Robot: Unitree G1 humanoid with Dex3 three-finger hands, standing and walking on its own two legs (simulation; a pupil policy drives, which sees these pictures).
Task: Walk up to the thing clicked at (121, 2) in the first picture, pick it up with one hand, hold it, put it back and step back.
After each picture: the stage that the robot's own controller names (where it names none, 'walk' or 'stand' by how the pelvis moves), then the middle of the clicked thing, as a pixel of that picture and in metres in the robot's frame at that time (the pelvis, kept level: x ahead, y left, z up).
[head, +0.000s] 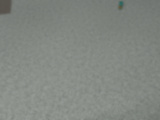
stand; (120, 5) +2.21 -0.55 -0.72
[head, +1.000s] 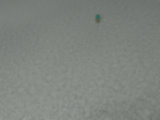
walk; (97, 18) +2.12 -0.04 -0.69
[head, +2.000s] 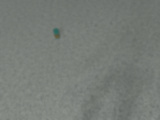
walk; (56, 33) +1.44 +0.38 -0.71
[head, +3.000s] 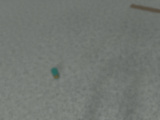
walk; (55, 73) +0.92 +0.39 -0.72
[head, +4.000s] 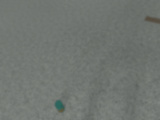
walk; (59, 106) +0.58 +0.32 -0.71
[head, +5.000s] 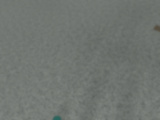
stand; out of the picture +0.42 +0.26 -0.70
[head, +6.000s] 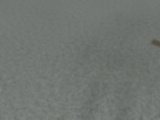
stand; out of the picture +0.37 +0.23 -0.72
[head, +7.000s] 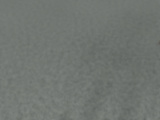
stand; out of the picture +0.38 +0.22 -0.72
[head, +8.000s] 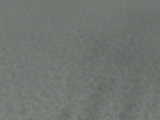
stand; out of the picture +0.41 +0.21 -0.72
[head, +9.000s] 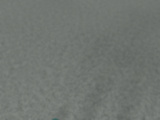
stand; out of the picture +0.39 +0.21 -0.71
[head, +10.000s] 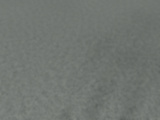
stand; out of the picture +0.40 +0.21 -0.71
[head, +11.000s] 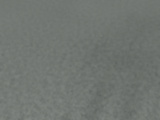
stand; out of the picture +0.38 +0.21 -0.72
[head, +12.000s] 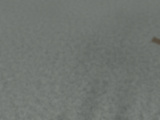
stand; out of the picture +0.38 +0.23 -0.72
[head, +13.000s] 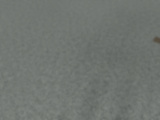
stand; out of the picture +0.37 +0.23 -0.73
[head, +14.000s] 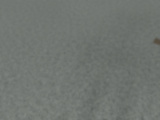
stand; out of the picture +0.37 +0.23 -0.73
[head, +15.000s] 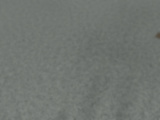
go down; out of the picture +0.37 +0.22 -0.72
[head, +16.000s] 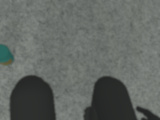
go down; (3, 55) +0.43 +0.31 -0.30
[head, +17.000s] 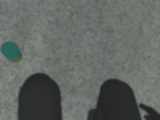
approach; (12, 52) +0.42 +0.31 -0.30
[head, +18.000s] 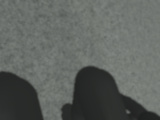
close in; out of the picture +0.38 +0.35 -0.22
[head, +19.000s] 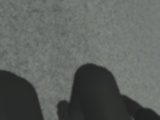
close; out of the picture +0.37 +0.33 -0.22
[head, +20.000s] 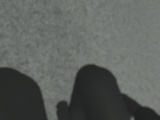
lift; out of the picture +0.34 +0.31 -0.22
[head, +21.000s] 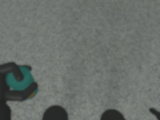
lift; (24, 84) +0.32 +0.21 -0.01
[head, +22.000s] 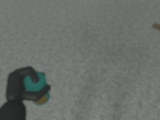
hold; (38, 89) +0.32 +0.18 +0.01
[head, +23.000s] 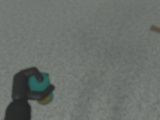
hold; (42, 89) +0.33 +0.17 +0.00
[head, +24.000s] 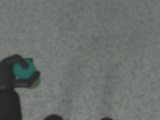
crouch; (28, 75) +0.38 +0.20 -0.06
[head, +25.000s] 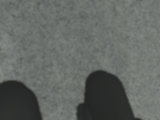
lower; out of the picture +0.42 +0.33 -0.15
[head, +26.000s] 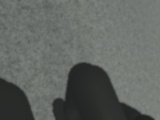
lower; out of the picture +0.39 +0.35 -0.22
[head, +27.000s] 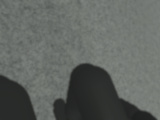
lower; out of the picture +0.38 +0.35 -0.22
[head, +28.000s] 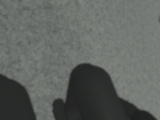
lower; out of the picture +0.38 +0.35 -0.22
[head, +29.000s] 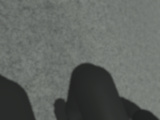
lower; out of the picture +0.38 +0.35 -0.22
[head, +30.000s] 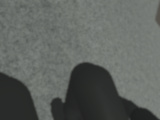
open; out of the picture +0.37 +0.33 -0.22
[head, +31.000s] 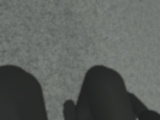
stand; out of the picture +0.38 +0.32 -0.23
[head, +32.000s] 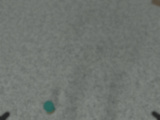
stand; (49, 107) +0.38 +0.21 -0.58
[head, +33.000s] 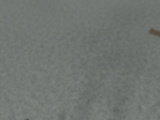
stand; out of the picture +0.37 +0.21 -0.67
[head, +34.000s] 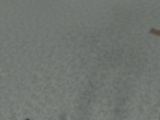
stand; out of the picture +0.36 +0.21 -0.67
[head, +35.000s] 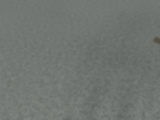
stand; out of the picture +0.38 +0.19 -0.72
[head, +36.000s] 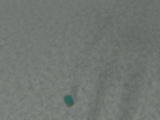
walk; (69, 101) +0.47 +0.20 -0.70
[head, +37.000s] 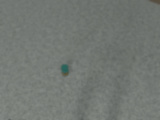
walk; (65, 70) +0.77 +0.16 -0.69
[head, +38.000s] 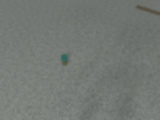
stand; (64, 60) +1.07 +0.22 -0.70
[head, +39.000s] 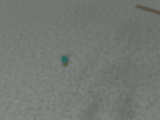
stand; (64, 61) +1.07 +0.22 -0.72
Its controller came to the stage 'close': yes
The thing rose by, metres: 0.70
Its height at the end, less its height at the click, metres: +0.00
